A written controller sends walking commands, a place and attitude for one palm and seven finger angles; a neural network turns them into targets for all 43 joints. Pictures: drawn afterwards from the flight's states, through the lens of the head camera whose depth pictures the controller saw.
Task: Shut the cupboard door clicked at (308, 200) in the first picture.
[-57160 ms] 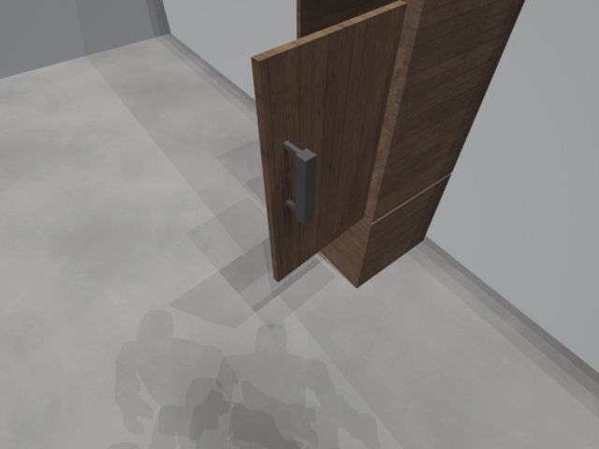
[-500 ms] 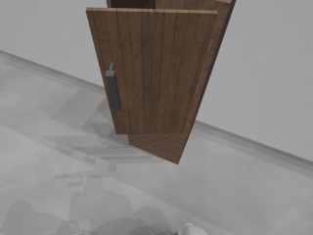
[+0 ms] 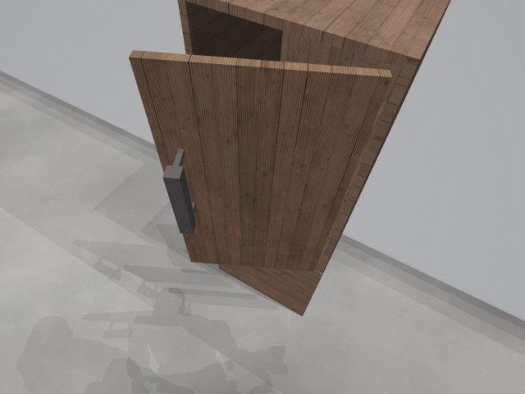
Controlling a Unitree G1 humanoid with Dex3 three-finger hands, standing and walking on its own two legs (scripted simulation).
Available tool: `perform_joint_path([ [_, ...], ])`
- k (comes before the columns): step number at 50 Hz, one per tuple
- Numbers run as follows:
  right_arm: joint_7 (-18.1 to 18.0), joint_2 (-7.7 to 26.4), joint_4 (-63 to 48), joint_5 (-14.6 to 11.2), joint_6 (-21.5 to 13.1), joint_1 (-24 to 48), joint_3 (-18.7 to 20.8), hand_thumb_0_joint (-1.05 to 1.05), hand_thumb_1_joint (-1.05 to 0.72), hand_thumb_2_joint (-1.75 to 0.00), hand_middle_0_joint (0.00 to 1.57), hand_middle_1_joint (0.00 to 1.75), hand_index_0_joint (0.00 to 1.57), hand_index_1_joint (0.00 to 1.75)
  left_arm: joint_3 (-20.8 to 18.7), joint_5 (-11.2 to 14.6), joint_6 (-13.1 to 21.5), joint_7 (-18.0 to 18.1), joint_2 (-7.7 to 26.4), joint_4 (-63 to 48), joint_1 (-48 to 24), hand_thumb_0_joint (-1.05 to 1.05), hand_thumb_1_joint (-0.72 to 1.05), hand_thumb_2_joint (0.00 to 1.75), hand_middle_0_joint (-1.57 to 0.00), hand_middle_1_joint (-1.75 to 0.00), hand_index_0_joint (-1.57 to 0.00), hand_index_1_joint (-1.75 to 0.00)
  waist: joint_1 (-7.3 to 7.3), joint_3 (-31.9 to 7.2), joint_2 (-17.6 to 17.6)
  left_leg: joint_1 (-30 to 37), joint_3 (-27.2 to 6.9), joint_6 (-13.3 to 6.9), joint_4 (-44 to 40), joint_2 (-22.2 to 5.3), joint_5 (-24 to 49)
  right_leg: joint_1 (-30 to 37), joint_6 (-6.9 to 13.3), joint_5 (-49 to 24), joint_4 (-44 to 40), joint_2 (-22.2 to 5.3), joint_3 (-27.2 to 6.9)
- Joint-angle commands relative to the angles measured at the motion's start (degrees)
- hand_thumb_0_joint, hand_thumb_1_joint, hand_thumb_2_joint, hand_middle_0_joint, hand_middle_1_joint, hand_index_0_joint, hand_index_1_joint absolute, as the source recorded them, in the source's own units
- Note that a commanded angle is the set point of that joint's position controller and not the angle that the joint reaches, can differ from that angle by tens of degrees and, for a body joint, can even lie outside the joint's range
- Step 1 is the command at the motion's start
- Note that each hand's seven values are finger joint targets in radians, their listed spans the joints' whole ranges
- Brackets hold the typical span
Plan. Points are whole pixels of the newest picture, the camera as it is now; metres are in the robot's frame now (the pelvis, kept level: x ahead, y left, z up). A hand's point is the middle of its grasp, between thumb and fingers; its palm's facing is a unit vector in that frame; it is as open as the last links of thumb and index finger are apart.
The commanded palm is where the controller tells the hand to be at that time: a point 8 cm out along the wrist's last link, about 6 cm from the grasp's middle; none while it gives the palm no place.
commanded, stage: come to a stop and stand still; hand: left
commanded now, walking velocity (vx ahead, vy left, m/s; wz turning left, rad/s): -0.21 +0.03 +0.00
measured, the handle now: (184, 193) +0.43 +0.19 +0.01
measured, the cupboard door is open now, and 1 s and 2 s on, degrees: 26 26 26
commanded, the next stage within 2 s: look again from close up in 1.68 s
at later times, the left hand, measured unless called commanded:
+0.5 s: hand out of the picture +0.00 +0.18 -0.17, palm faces +0.06 -0.96 -0.26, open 7.4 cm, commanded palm none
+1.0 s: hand out of the picture -0.03 +0.25 -0.17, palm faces -0.01 -0.97 -0.24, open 7.4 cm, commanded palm none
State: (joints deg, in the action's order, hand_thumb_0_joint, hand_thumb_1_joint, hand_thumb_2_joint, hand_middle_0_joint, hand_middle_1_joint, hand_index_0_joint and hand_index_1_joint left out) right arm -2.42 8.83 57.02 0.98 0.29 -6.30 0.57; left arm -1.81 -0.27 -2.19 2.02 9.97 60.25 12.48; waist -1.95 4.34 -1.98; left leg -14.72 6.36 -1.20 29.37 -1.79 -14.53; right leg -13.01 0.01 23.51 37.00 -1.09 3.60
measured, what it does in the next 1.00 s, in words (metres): steps on the spot: left foot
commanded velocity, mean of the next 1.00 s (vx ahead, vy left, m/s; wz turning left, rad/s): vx -0.01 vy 0.03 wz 0.00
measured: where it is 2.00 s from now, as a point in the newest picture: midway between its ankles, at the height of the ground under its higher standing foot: outside the picture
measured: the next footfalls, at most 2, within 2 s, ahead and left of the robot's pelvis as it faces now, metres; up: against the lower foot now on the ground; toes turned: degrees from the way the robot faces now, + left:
left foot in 0.48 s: -0.01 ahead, +0.12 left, +0.00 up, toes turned +2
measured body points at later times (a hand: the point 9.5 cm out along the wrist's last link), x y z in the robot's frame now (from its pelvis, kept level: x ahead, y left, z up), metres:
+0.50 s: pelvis -0.02 -0.02 +0.00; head +0.01 -0.03 +0.44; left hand -0.01 +0.23 -0.15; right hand +0.06 -0.27 -0.15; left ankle -0.05 +0.12 -0.74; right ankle -0.03 -0.13 -0.74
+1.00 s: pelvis -0.07 +0.06 +0.00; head -0.08 +0.06 +0.45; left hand -0.03 +0.30 -0.15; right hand -0.04 -0.18 -0.15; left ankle -0.05 +0.12 -0.74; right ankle -0.03 -0.12 -0.73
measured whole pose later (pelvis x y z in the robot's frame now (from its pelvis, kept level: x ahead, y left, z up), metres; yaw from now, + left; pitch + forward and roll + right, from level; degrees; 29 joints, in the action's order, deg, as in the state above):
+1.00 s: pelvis -0.07 +0.06 +0.00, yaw -1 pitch -3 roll +0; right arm -0.5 10.4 55.7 1.3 0.5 -16.1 1.3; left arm -0.3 -1.2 -1.5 2.0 12.4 55.0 16.3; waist 0.2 1.6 -0.7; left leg -13.4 5.0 -4.5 31.1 2.7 -15.3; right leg -15.2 -2.0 12.5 29.9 -4.8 -2.7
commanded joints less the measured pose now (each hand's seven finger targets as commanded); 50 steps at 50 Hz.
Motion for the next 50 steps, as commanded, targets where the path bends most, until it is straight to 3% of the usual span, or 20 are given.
perform_joint_path([
  [1, -0.60, 13.38, -2.45, 0.32, 1.53, -4.04, 4.20, 0.00, -0.90, -0.90, 0.20, 0.30, 0.20, 0.30, -2.04, -0.42, -0.01, 0.30, 5.87, -4.41, 4.48, 0.00, 0.90, 0.90, -0.20, -0.30, -0.20, -0.30, 1.67, -9.25, 11.39, 12.92, -11.82, -9.66, -3.25, -17.32, 53.56, -6.25, 0.08, 3.46, 6.14, 0.12, -3.32],
  [3, -0.22, 13.24, -3.68, 0.03, 1.77, -1.09, 4.46, 0.00, -0.90, -0.90, 0.20, 0.30, 0.20, 0.30, -1.88, -0.93, 0.51, 0.05, 5.48, -4.51, 7.28, 0.00, 0.90, 0.90, -0.20, -0.30, -0.20, -0.30, -0.06, -10.55, 7.24, 10.13, -9.05, -6.31, 0.35, -13.73, 42.13, -1.16, 0.10, -8.88, -4.79, -0.19, -2.87],
  [4, 0.04, 12.20, -4.43, -0.39, 1.99, -0.65, 4.58, 0.00, -0.90, -0.90, 0.20, 0.30, 0.20, 0.30, -2.12, -1.38, 0.94, 0.12, 7.03, -4.74, 7.93, 0.00, 0.90, 0.90, -0.20, -0.30, -0.20, -0.30, -0.16, -10.63, 1.60, 6.09, -6.77, -3.04, 4.24, -9.31, 29.77, 2.19, 0.74, -26.19, -11.55, -2.51, -6.69],
  [5, 0.63, 9.50, -5.23, -0.90, 2.19, -1.58, 4.43, 0.00, -0.90, -0.90, 0.20, 0.30, 0.20, 0.30, -2.50, -1.96, 1.34, 0.28, 10.94, -5.46, 6.83, 0.00, 0.90, 0.90, -0.20, -0.30, -0.20, -0.30, 0.69, -9.65, -8.82, -1.50, -2.23, 0.97, 10.00, -2.10, 9.33, 4.55, 4.50, -38.64, -14.66, -12.34, -17.43],
  [6, 1.28, 7.94, -5.56, -0.90, 2.63, -1.21, 4.16, 0.00, -0.90, -0.90, 0.20, 0.30, 0.20, 0.30, -2.54, -1.74, 1.68, -0.06, 12.84, -5.62, 5.42, 0.00, 0.90, 0.90, -0.20, -0.30, -0.20, -0.30, 0.44, -5.76, -10.52, -4.76, -2.74, 2.67, 19.04, 3.13, -15.69, 1.16, 10.34, -46.59, -18.16, -20.18, -20.89],
  [7, 1.03, 6.95, -5.58, -0.59, 3.47, -0.28, 4.05, 0.00, -0.90, -0.90, 0.20, 0.30, 0.20, 0.30, -2.52, -1.76, 1.73, 0.15, 12.12, -5.56, 5.20, 0.00, 0.90, 0.90, -0.20, -0.30, -0.20, -0.30, 0.13, -5.16, -8.32, -5.74, -7.19, 2.16, 25.46, 2.49, -20.46, -0.25, 12.56, -49.69, -17.81, -21.01, -21.56],
  [11, 1.25, 7.84, -4.08, -0.61, 2.66, 0.56, 3.13, 0.00, -0.90, -0.90, 0.20, 0.30, 0.20, 0.30, -2.22, -1.42, 2.43, 0.78, 11.26, -5.07, 4.31, 0.00, 0.90, 0.90, -0.20, -0.30, -0.20, -0.30, 0.26, -6.54, -6.76, -13.58, -8.41, 3.54, 29.90, 1.70, -15.25, 12.12, 11.89, -61.70, -12.40, -16.63, -15.41],
  [17, 1.62, 7.16, -3.41, -0.92, 2.26, 0.90, 2.29, 0.00, -0.90, -0.90, 0.20, 0.30, 0.20, 0.30, -2.41, -1.41, 2.42, 0.83, 12.21, -3.91, 6.02, 0.00, 0.90, 0.90, -0.20, -0.30, -0.20, -0.30, -1.24, -7.84, -7.50, -9.10, -6.24, 4.09, 16.52, 1.59, -12.58, 14.91, 11.27, -55.36, -13.34, -15.95, -13.86],
  [21, 1.39, 6.68, -0.83, -0.91, 1.50, -5.14, 1.76, 0.00, -0.90, -0.90, 0.20, 0.30, 0.20, 0.30, -2.04, -0.98, 2.24, 0.54, 11.78, -3.36, 2.62, 0.00, 0.90, 0.90, -0.20, -0.30, -0.20, -0.30, 1.60, -7.82, -8.00, 3.04, -4.48, 3.62, -2.96, 1.47, -0.70, 8.04, 7.71, -42.90, -11.94, -12.57, -11.32],
  [22, 1.71, 12.22, -6.12, 0.50, 0.20, -4.80, 2.72, 0.00, -0.90, -0.90, 0.20, 0.30, 0.20, 0.30, -0.49, -1.00, 3.53, 0.99, 17.05, -7.47, 2.03, 0.00, 0.90, 0.90, -0.20, -0.30, -0.20, -0.30, 3.83, -4.52, 6.21, 6.28, -8.87, 0.62, -6.50, 1.15, 6.80, 4.48, 4.45, -32.09, -6.25, -8.96, -12.77],
  [23, 1.41, 11.00, -6.69, 0.94, -1.17, -6.51, 3.78, 0.00, -0.90, -0.90, 0.20, 0.30, 0.20, 0.30, -1.18, -0.45, 2.90, 1.04, 11.90, -9.16, 2.79, 0.00, 0.90, 0.90, -0.20, -0.30, -0.20, -0.30, 2.76, -12.46, 13.76, 7.63, -8.71, -0.01, -3.15, -3.28, 13.52, 1.28, 2.33, -17.32, -3.49, -6.59, -7.19],
  [24, 1.19, 10.60, -7.99, 1.02, -0.80, -5.71, 3.51, 0.00, -0.90, -0.90, 0.20, 0.30, 0.20, 0.30, -0.72, -0.31, 3.06, 0.98, 10.37, -9.68, 3.99, 0.00, 0.90, 0.90, -0.20, -0.30, -0.20, -0.30, 1.72, -14.31, 13.17, 6.42, -9.71, -0.95, 0.09, -4.57, 16.01, 1.29, 2.15, -14.30, -5.11, -4.59, -6.39],
  [25, 1.26, 9.40, -9.66, 0.78, -0.34, -5.11, 3.16, 0.00, -0.90, -0.90, 0.20, 0.30, 0.20, 0.30, -0.95, -0.79, 3.33, 1.12, 9.36, -10.00, 5.28, 0.00, 0.90, 0.90, -0.20, -0.30, -0.20, -0.30, 0.97, -10.18, 1.83, 0.18, -7.96, -0.25, 3.24, -3.76, 6.63, 0.27, 2.36, -12.11, -10.23, -6.06, -9.13],
  [26, 1.35, 8.26, -9.77, 0.57, -0.29, -4.88, 3.08, 0.00, -0.90, -0.90, 0.20, 0.30, 0.20, 0.30, -0.90, -0.90, 3.84, 1.21, 10.80, -9.56, 5.57, 0.00, 0.90, 0.90, -0.20, -0.30, -0.20, -0.30, 1.11, -7.54, -8.10, -4.10, -6.46, 0.60, 7.79, 0.13, 1.81, 1.19, 3.90, -21.97, -12.25, -9.70, -15.38],
  [27, 1.61, 7.46, -10.02, 0.35, 0.01, -6.37, 2.86, 0.00, -0.90, -0.90, 0.20, 0.30, 0.20, 0.30, -0.70, -1.25, 3.71, 1.17, 11.91, -9.64, 4.79, 0.00, 0.90, 0.90, -0.20, -0.30, -0.20, -0.30, 2.17, -6.58, -9.11, -4.68, -5.81, 0.92, 7.69, 0.77, -3.73, 1.26, 5.61, -26.16, -12.22, -13.41, -17.72],
  [29, 1.65, 6.81, -9.20, 0.19, -0.21, -8.12, 2.97, 0.00, -0.90, -0.90, 0.20, 0.30, 0.20, 0.30, -0.81, -1.26, 3.09, 1.06, 12.33, -10.98, 1.29, 0.00, 0.90, 0.90, -0.20, -0.30, -0.20, -0.30, 3.83, -2.22, -3.37, -0.21, -6.34, 0.62, 4.12, 0.42, -0.34, -7.83, 4.43, -13.75, -12.12, -10.46, -13.06],
  [32, 1.69, 8.82, -8.73, 0.35, -1.50, -8.44, 2.63, 0.00, -0.90, -0.90, 0.20, 0.30, 0.20, 0.30, -0.03, -1.18, 2.35, 0.99, 9.54, -11.43, 3.17, 0.00, 0.90, 0.90, -0.20, -0.30, -0.20, -0.30, 1.79, -2.34, 4.56, -1.88, -10.36, -1.54, -1.23, -3.95, 14.60, -3.81, 1.09, -15.00, -5.32, -3.29, -5.45],
  [37, 1.23, 10.11, -8.23, 0.24, -1.73, -7.98, 2.73, 0.00, -0.90, -0.90, 0.20, 0.30, 0.20, 0.30, 0.42, -0.98, 1.55, 0.74, 7.74, -10.85, 4.32, 0.00, 0.90, 0.90, -0.20, -0.30, -0.20, -0.30, 0.92, -2.23, 8.32, -3.75, -13.01, -2.93, -6.98, -6.00, 10.51, -1.14, -0.16, -8.84, -4.86, -1.33, -2.42],
  [41, 1.29, 10.20, -7.82, 0.27, -1.35, -7.35, 3.01, 0.00, -0.90, -0.90, 0.20, 0.30, 0.20, 0.30, 0.27, -1.12, 1.23, 0.24, 7.62, -9.89, 4.69, 0.00, 0.90, 0.90, -0.20, -0.30, -0.20, -0.30, 1.05, 0.54, 7.48, -6.81, -14.68, -2.70, -12.39, -6.32, -6.49, -1.64, -0.33, -7.68, -5.91, -1.83, -2.36],
  [50, 1.66, 10.27, -4.39, -0.02, -1.12, -8.66, 2.95, 0.00, -0.90, -0.90, 0.20, 0.30, 0.20, 0.30, 0.66, -1.18, 1.82, 0.09, 7.54, -7.24, 6.39, 0.00, 0.90, 0.90, -0.20, -0.30, -0.20, -0.30, 1.79, 0.37, 4.59, -4.96, -13.79, -1.78, -14.72, -5.49, -11.78, -1.62, -0.29, -9.23, -9.40, -3.18, -4.03],
])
